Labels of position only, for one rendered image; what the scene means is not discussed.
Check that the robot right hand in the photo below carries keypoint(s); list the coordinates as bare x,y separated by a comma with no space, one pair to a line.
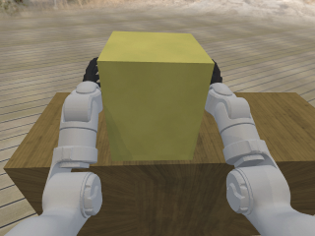
216,76

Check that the right robot forearm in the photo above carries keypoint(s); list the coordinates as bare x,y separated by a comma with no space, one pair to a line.
241,141

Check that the left robot forearm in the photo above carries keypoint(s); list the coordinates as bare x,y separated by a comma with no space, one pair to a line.
77,130

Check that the robot left hand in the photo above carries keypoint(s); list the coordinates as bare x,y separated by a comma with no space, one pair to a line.
92,69

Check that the pedestal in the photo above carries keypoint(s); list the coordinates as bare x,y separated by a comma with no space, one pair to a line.
184,197

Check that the carton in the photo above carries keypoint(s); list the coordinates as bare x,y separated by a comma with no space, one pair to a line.
154,88

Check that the robot right upper arm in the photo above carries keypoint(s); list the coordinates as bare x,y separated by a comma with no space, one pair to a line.
262,195

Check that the robot left upper arm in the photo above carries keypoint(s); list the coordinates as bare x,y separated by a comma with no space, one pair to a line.
69,199

